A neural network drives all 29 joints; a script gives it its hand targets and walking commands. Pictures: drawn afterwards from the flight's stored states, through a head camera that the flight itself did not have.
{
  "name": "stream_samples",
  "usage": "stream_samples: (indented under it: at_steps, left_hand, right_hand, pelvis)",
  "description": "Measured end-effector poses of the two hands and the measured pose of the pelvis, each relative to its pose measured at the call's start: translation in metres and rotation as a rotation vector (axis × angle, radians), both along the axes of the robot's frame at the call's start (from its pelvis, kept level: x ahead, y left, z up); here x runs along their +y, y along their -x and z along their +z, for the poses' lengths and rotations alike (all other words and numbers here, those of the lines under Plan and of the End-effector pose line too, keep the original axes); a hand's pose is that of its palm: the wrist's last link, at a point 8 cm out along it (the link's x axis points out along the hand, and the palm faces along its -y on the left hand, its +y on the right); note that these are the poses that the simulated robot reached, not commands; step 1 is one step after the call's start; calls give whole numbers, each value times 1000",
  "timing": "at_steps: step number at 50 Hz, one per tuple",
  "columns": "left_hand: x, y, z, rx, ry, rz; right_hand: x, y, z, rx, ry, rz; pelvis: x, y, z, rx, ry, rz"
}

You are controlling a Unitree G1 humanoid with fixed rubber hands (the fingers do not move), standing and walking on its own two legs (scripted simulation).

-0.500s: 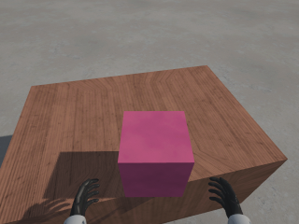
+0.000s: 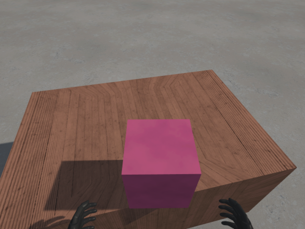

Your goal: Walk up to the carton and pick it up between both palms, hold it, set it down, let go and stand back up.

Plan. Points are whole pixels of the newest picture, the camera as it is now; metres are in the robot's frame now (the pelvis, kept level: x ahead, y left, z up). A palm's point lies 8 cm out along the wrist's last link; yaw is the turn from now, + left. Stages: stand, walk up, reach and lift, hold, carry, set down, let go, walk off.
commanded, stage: set down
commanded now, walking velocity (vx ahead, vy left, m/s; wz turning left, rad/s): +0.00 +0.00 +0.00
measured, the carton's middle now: (158, 164) +0.37 +0.00 -0.10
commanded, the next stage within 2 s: let go in 0.62 s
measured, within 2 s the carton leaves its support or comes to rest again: neither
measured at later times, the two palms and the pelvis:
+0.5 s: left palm out of the picture +0.15 +0.23 -0.08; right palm out of the picture +0.15 -0.22 -0.08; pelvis +0.00 +0.00 +0.00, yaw +0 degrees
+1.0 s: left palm out of the picture +0.14 +0.22 -0.09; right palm out of the picture +0.14 -0.23 -0.08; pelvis -0.01 -0.01 +0.00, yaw +0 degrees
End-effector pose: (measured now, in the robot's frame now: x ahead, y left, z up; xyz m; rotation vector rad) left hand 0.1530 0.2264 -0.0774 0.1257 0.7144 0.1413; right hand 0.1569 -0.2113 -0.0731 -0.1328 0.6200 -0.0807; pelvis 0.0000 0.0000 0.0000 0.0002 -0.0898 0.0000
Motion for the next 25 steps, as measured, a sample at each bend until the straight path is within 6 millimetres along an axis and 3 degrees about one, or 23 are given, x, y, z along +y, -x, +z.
stream_samples:
  at_steps: [14,25]
  left_hand:
    - [-1,15,-12,142,2,-8]
    - [0,2,-3,107,-11,-9]
  right_hand:
    - [-7,4,-8,83,27,4]
    - [-9,3,-6,76,26,11]
  pelvis:
    - [-2,-4,0,6,4,10]
    - [-4,-3,0,10,4,8]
